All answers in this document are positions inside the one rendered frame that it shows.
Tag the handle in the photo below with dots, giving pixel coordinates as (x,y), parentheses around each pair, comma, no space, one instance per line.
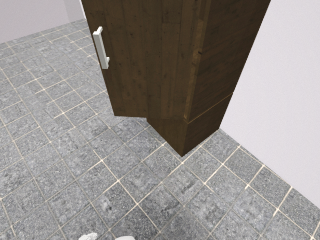
(104,60)

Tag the cupboard door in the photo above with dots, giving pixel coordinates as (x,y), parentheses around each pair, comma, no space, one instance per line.
(150,45)

